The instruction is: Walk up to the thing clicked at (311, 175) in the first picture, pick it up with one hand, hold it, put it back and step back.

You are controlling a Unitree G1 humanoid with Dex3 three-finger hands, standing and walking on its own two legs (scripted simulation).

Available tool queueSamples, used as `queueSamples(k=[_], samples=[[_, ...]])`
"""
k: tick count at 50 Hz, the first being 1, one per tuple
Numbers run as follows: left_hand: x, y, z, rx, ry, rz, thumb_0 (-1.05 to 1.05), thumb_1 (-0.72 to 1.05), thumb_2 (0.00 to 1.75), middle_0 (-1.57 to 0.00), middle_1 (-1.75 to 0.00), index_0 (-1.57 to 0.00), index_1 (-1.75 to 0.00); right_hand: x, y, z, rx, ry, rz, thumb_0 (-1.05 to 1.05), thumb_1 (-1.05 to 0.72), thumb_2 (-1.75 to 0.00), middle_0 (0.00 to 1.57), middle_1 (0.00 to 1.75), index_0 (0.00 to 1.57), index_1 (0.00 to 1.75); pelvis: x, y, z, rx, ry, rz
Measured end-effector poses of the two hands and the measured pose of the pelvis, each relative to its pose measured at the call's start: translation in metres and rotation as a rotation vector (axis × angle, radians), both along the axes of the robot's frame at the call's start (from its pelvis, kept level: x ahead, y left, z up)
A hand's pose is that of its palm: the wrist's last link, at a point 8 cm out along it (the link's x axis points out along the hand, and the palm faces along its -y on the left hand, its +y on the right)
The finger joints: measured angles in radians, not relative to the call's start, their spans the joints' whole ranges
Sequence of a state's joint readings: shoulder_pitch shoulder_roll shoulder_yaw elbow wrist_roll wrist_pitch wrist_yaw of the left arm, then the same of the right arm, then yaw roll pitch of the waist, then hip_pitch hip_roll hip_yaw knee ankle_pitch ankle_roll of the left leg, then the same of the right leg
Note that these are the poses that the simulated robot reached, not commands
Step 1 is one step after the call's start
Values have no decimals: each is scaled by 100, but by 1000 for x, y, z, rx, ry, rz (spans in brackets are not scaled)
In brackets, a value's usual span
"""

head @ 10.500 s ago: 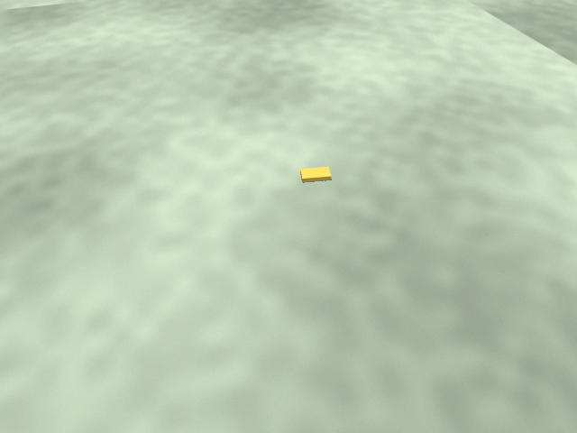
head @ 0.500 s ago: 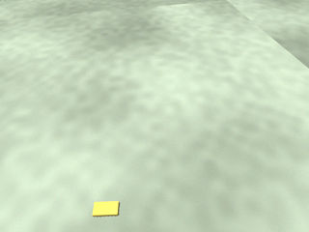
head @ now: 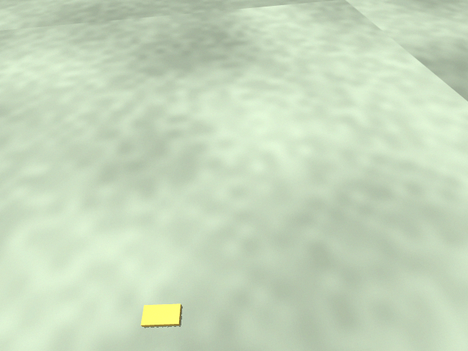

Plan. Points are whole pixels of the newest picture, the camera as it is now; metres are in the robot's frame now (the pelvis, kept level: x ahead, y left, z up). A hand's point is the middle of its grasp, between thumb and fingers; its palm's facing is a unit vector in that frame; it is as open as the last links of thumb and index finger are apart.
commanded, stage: stand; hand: left
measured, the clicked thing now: (161, 315) +0.39 +0.34 -0.77
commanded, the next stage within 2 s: walk up in 0.28 s
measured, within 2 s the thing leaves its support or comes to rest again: neither
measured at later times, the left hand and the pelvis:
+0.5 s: hand out of the picture +0.03 +0.35 -0.15, palm faces +0.01 -0.86 -0.52, open 7.4 cm; pelvis -0.03 +0.05 -0.02, yaw +3 degrees
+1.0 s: hand out of the picture +0.02 +0.39 -0.18, palm faces -0.05 -0.93 -0.37, open 7.4 cm; pelvis -0.04 +0.12 -0.03, yaw +0 degrees
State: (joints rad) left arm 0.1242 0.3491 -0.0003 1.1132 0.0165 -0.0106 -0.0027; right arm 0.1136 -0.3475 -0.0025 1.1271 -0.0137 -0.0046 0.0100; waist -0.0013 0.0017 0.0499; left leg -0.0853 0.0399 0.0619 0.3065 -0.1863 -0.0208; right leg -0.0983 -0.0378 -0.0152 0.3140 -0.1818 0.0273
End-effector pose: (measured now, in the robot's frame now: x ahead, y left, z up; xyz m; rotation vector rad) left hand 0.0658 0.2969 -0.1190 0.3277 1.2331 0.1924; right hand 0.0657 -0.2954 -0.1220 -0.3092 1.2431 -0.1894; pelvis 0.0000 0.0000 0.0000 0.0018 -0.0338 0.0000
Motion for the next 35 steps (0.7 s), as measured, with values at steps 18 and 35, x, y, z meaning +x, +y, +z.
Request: queueSamples(k=[18,35], samples=[[-8,13,5,57,-36,25,0,90,90,-21,-30,-20,-30,6,-7,-3,-8,22,33,0,-91,-90,20,30,21,30,-7,8,-5,-12,5,5],[-57,175,-16,194,-20,95,0,90,90,-21,-30,-20,-30,-6,94,-12,-53,-1,91,0,-91,-90,20,30,20,30,-39,109,-37,-14,-5,83]])
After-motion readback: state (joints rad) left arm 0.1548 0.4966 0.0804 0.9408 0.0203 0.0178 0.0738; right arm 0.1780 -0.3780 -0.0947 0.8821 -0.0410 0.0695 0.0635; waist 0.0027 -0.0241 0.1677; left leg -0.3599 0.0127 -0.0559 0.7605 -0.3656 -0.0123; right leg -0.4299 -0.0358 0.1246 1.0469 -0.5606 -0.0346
